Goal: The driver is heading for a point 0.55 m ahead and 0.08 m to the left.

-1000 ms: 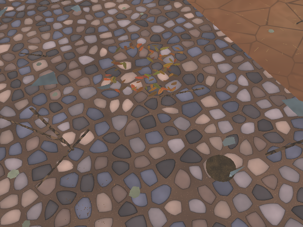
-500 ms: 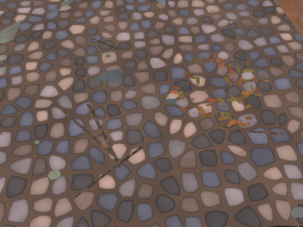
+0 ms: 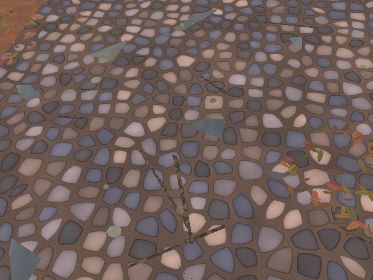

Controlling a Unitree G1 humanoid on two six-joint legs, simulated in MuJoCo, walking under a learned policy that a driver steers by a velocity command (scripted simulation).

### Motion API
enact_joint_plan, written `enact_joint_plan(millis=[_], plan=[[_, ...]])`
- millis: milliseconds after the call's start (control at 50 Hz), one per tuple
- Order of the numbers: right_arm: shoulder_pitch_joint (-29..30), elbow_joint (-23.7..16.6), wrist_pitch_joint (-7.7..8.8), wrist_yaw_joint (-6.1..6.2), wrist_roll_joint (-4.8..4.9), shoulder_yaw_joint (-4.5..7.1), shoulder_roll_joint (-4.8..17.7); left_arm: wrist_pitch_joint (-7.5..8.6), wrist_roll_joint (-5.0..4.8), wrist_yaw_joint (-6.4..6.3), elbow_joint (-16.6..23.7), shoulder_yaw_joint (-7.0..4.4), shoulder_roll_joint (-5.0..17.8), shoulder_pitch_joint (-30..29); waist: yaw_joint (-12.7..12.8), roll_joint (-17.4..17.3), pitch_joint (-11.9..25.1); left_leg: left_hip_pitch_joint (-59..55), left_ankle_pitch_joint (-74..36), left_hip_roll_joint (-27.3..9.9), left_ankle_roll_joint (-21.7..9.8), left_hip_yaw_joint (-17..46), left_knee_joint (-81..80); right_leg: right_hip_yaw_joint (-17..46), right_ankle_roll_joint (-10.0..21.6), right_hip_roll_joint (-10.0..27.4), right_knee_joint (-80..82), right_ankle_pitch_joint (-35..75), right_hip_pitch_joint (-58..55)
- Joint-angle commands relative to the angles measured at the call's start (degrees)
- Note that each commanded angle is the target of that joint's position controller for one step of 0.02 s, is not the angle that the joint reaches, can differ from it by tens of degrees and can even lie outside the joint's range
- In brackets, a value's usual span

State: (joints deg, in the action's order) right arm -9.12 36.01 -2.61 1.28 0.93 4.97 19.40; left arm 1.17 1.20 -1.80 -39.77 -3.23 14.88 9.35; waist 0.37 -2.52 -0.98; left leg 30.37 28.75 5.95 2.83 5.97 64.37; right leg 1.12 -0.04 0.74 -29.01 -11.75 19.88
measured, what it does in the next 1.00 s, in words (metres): walks ahead, turning left: left foot, then right foot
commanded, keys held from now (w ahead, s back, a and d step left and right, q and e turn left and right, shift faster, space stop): q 0.46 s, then no key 0.06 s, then w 0.48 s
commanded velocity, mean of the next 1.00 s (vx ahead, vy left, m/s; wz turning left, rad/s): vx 0.15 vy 0.00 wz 0.40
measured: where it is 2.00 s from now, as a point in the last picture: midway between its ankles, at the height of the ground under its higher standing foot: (143, 252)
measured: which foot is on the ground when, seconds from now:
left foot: up 0.00-0.26, down 0.28-0.72, up 0.74-1.00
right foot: down 0.00-0.28, up 0.30-0.70, down 0.72-1.00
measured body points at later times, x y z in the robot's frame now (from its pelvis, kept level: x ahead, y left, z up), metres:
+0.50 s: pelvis -0.01 +0.04 +0.01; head +0.03 +0.08 +0.45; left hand +0.06 +0.36 -0.10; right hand +0.22 -0.19 -0.07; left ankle -0.02 +0.13 -0.74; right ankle +0.04 -0.11 -0.66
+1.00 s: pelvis +0.10 +0.06 +0.01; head +0.13 +0.05 +0.46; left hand -0.01 +0.31 -0.10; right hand +0.37 -0.11 -0.09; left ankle +0.15 +0.25 -0.68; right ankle +0.05 -0.08 -0.74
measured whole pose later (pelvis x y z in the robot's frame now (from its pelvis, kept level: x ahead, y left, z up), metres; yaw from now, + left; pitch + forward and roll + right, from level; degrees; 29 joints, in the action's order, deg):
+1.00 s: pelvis +0.10 +0.06 +0.01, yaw +22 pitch +2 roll +1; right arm -9.7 37.5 3.1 -1.2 0.8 3.7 16.5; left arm 3.8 -0.5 -0.2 -46.5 -2.6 14.3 24.7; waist 4.5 -2.3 -0.1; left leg 35.5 6.7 -3.3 1.3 1.3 44.7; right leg 0.2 1.2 0.2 -15.1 -16.4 1.0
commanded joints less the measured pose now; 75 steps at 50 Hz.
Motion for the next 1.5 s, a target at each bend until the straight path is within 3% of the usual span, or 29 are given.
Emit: enact_joint_plan(millis=[20,160,240,260,280,300,320,340,400,520,620,700,720,740,760,780,820,940,1000,1080,1120,1140,1160,1180,1200,1220,1260,1360,1500], plan=[[-2.38,-3.21,-0.79,0.06,0.50,1.56,3.79,-0.32,-0.32,-0.89,4.18,-2.17,8.21,-2.20,-0.97,10.25,4.38,5.52,-4.09,-4.08,2.41,-2.27,4.60,8.72,10.74,12.72,8.95,22.49,-10.18],[1.32,-6.22,-0.69,-1.42,0.27,0.77,2.12,-1.46,-0.88,-0.80,3.33,-3.88,11.64,-1.39,1.60,14.60,7.53,-4.75,-5.92,-7.13,1.23,-7.22,-16.53,3.20,12.26,16.24,9.07,21.04,-12.51],[-2.70,-5.26,-1.00,-2.37,0.22,1.64,2.51,-1.40,-2.50,-0.23,2.61,-4.17,12.16,-2.58,-0.89,13.49,6.80,-13.58,-14.27,-5.50,-2.90,-10.49,-32.92,0.58,8.95,16.51,4.61,15.04,-10.32],[-4.92,-4.34,-0.94,-2.15,0.04,2.16,3.12,-1.37,-2.69,-0.13,1.73,-3.87,10.72,-0.98,-1.43,11.44,6.84,-18.99,-18.19,-4.23,-4.70,-10.04,-38.18,-1.70,6.04,14.90,0.71,10.80,-7.18],[-6.60,-4.42,-0.68,-1.57,-0.06,3.25,6.60,-1.37,-1.61,0.20,1.09,-3.30,8.11,1.40,-0.90,1.64,6.37,-26.84,-30.40,-10.05,-7.73,-0.17,-42.35,-7.05,0.92,10.78,-9.86,0.39,1.85],[-6.38,-6.48,-0.30,-0.70,-0.60,4.19,13.03,-1.36,1.54,0.51,3.90,-1.98,4.96,0.49,0.78,-16.87,5.14,-32.18,-51.46,-25.25,-16.58,20.80,-41.74,-9.41,-4.70,2.52,-27.72,-26.74,18.93],[-8.44,-6.43,1.12,-1.36,-2.92,3.85,12.10,-0.87,0.33,-0.13,5.62,-2.82,7.82,-5.60,-4.79,-12.91,9.28,-27.04,-46.73,-28.71,-23.98,25.02,-44.45,0.47,-4.51,0.20,-36.95,-28.23,20.35],[-6.12,-5.85,2.16,-1.50,-3.01,3.18,10.52,-1.02,-1.08,-0.45,5.42,-3.39,9.41,-6.71,-3.31,-8.23,6.50,-25.36,-40.93,-24.99,-21.62,19.96,-45.07,2.28,-3.70,1.22,-39.93,-23.34,21.06],[0.79,-6.06,2.16,-0.37,-0.33,1.73,6.56,-1.53,-0.28,-1.21,3.18,-4.00,9.49,-3.54,0.28,-5.16,5.18,-21.50,-38.68,-18.29,-15.48,12.54,-44.08,2.81,-3.87,1.43,-38.32,-11.99,18.38],[-0.51,-5.26,1.53,0.85,-0.76,1.37,6.00,-1.15,-1.05,-0.08,2.77,-2.52,6.06,-3.92,-0.80,-5.60,7.51,-23.59,-35.24,-16.25,-15.24,12.02,-42.84,2.24,-4.96,-0.11,-24.09,-7.05,12.73],[-3.31,-3.46,1.70,-0.22,-0.70,0.93,6.39,0.19,-2.12,1.94,3.66,-2.22,6.99,-4.88,-3.22,-8.53,3.35,-16.90,1.48,-16.17,-16.28,18.51,-48.18,-0.43,-2.38,-0.86,-11.96,-11.34,5.18],[-2.30,-2.70,2.27,-0.59,-0.32,-0.09,4.84,2.81,-2.20,2.85,1.30,-2.05,5.48,1.27,0.87,-4.68,1.13,-10.31,6.24,-12.98,-13.50,19.05,-45.27,-2.03,1.81,-1.43,4.46,-3.78,-9.10],[-1.19,-3.14,2.69,-0.57,-0.52,-0.88,2.33,3.33,-1.66,2.58,0.36,-2.25,6.52,5.41,2.48,-2.25,2.30,-5.64,5.21,-10.44,-10.99,16.45,-39.44,2.69,3.42,2.85,5.96,-4.89,-16.01],[-0.31,-4.30,3.31,-0.68,-0.75,-2.01,-1.79,3.65,-0.72,2.15,-0.71,-2.84,10.43,10.92,3.23,7.65,3.56,3.43,3.14,-3.68,-6.74,6.14,-23.65,16.61,7.46,12.81,11.01,-13.32,-22.71],[2.69,-7.24,4.36,-0.32,0.40,-0.96,1.72,3.93,0.07,2.81,-2.15,-4.38,15.42,13.97,3.68,17.10,-1.03,15.09,6.77,-0.85,-4.82,0.06,-13.33,36.01,15.65,22.06,18.26,-23.69,-20.93],[3.10,-6.47,5.15,-0.22,0.84,0.29,5.45,4.35,-0.63,2.60,-1.54,-3.57,12.23,12.01,3.51,12.28,-4.95,19.03,3.14,-4.64,-4.37,2.80,-6.29,36.63,17.09,22.36,19.22,-28.75,-19.72],[0.67,-4.19,5.80,-1.00,0.10,0.45,4.54,4.35,-1.52,1.87,-0.90,-2.43,9.11,9.42,1.67,10.93,-4.66,20.77,-5.52,-7.14,-3.93,0.59,-3.43,27.34,13.17,16.99,19.15,-24.41,-21.35],[6.54,-4.44,6.98,-2.36,-0.37,-1.27,-1.54,3.70,-1.68,1.30,-2.34,-1.62,8.30,11.95,4.03,9.16,-3.06,12.79,-21.78,-9.06,-1.29,-5.68,-16.20,9.36,10.81,10.31,21.11,2.53,-18.02],[10.29,-5.01,7.42,-3.26,0.12,-1.78,-2.31,3.22,-2.05,1.36,-3.43,-1.88,10.20,13.87,5.45,9.59,-3.64,5.95,-25.66,-7.86,-1.05,-7.33,-26.53,5.87,10.41,10.02,20.65,6.89,-15.51],[12.04,-5.84,7.84,-4.27,0.75,-1.27,-0.23,2.64,-3.03,1.54,-4.96,-2.23,11.68,15.86,4.70,9.92,-4.81,1.12,-24.57,-7.23,-3.49,-6.82,-32.72,7.73,10.02,13.73,19.00,10.52,-17.33],[6.87,-4.90,8.15,-4.06,0.62,-0.11,2.11,2.12,-3.16,1.33,-5.15,-2.55,12.96,14.57,0.31,10.19,-2.13,-7.39,-22.91,-5.46,-5.58,-7.32,-35.70,7.51,8.65,13.88,13.17,24.00,-18.21],[-0.67,-2.67,8.08,-3.49,0.43,1.16,4.29,1.99,-3.05,1.25,-5.12,-2.31,12.42,14.14,-3.78,8.84,2.74,-18.40,-23.48,-4.36,-7.16,-8.12,-37.50,5.05,7.22,11.29,4.31,31.96,-16.28],[-10.61,-0.70,7.88,-2.69,-0.02,2.33,7.15,2.19,-2.14,1.25,-4.13,-1.37,10.14,13.48,-8.49,6.99,10.44,-34.96,-23.33,-9.70,-9.47,-3.46,-35.25,3.30,5.09,8.57,-9.14,26.24,-7.31],[-17.37,0.20,7.46,-2.10,-1.81,3.47,13.10,2.83,-1.48,1.24,-1.88,0.72,3.00,18.40,-7.55,-7.86,20.90,-55.90,-12.86,-26.50,-16.23,20.61,-37.31,-0.37,0.86,0.13,-32.25,-1.27,13.05],[-17.96,0.50,7.43,-2.31,-1.78,2.39,9.53,3.74,-3.06,1.19,-2.56,0.30,5.44,18.54,-7.84,-13.16,24.32,-52.88,-3.59,-30.35,-18.89,36.25,-46.77,7.04,0.61,-2.03,-42.11,-20.29,18.62],[-13.82,0.90,7.45,-2.29,-1.16,1.11,5.97,3.80,-4.56,1.39,-1.59,-1.21,9.96,14.18,-7.07,-9.24,13.85,-45.38,-0.08,-28.55,-16.44,27.85,-48.15,7.22,0.94,1.23,-45.83,-16.96,23.41],[-7.08,1.33,7.59,-2.29,-0.96,-0.02,2.35,3.48,-3.40,1.45,-0.77,-1.24,9.02,9.17,-3.76,-4.00,4.22,-31.18,-8.32,-23.70,-13.94,14.32,-50.96,4.73,1.28,5.42,-42.30,-8.50,21.87],[-2.22,3.63,9.92,-2.25,-1.69,0.26,1.12,0.44,-3.01,1.42,-1.49,-1.29,5.14,10.20,0.83,-2.58,-0.90,-19.98,-23.95,-20.55,-13.72,-1.38,-57.50,5.60,-0.27,7.33,-37.77,0.48,17.57],[-5.49,6.74,9.18,-1.00,-1.26,1.20,4.67,1.34,-2.34,3.50,3.04,-0.20,3.37,-2.45,-3.02,1.04,-4.89,-24.65,-30.72,-20.19,-12.58,-12.84,-58.53,1.09,0.10,6.04,-15.65,16.24,19.26]])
